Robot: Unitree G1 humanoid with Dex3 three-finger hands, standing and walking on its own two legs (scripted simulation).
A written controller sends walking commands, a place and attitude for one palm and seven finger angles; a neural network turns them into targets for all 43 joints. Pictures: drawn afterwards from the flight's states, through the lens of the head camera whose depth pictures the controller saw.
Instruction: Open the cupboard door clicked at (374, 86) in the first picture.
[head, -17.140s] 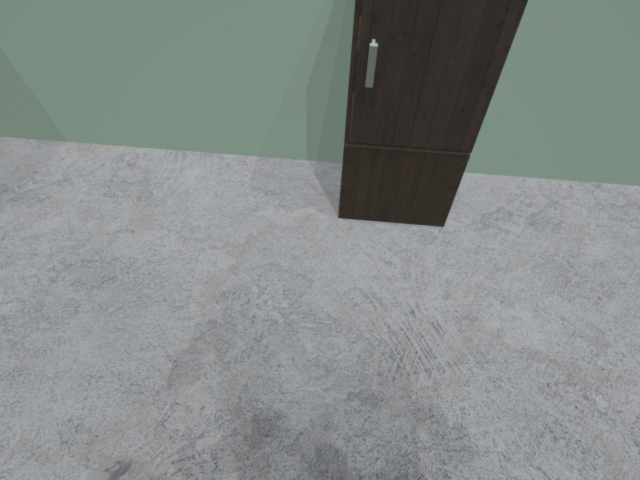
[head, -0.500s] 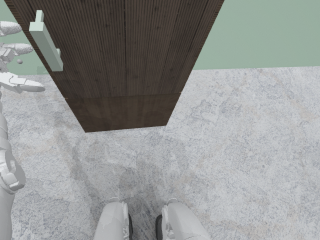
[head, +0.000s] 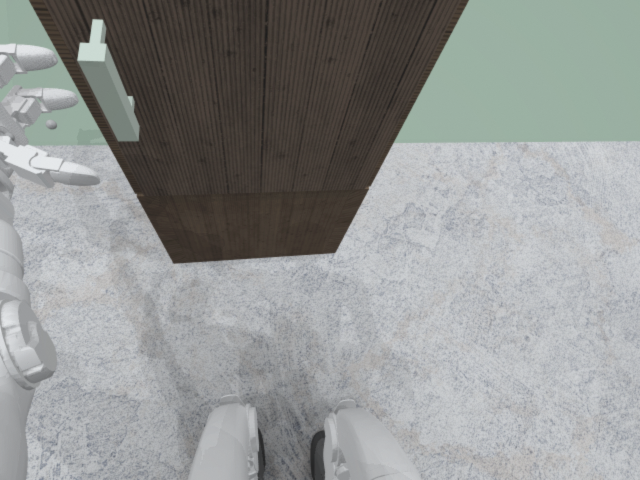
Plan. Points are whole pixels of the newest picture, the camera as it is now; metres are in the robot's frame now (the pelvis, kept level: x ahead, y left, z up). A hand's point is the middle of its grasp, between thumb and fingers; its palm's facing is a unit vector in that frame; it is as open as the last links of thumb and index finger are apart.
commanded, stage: move the hooked fingers beside the handle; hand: left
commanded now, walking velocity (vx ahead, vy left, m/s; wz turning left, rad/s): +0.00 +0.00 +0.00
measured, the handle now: (114, 84) +0.56 +0.22 +0.06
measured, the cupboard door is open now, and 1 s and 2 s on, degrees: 0 0 0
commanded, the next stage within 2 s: slide the fingers in behind the handle in 0.30 s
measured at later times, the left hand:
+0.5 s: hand (67, 121) +0.50 +0.26 +0.06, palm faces +0.06 -1.00 -0.02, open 14.0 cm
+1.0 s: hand (97, 125) +0.50 +0.23 +0.06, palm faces +0.06 -1.00 -0.01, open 14.0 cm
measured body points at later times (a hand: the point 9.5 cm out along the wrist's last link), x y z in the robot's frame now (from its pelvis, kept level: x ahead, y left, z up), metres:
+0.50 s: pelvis +0.00 +0.00 +0.00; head +0.15 +0.04 +0.42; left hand +0.50 +0.31 +0.07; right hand +0.00 -0.27 -0.10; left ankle +0.04 +0.06 -0.64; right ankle +0.00 -0.12 -0.64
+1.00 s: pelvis +0.00 -0.01 +0.00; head +0.15 +0.02 +0.43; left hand +0.49 +0.28 +0.06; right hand +0.01 -0.28 -0.10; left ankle +0.04 +0.06 -0.64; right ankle +0.00 -0.12 -0.64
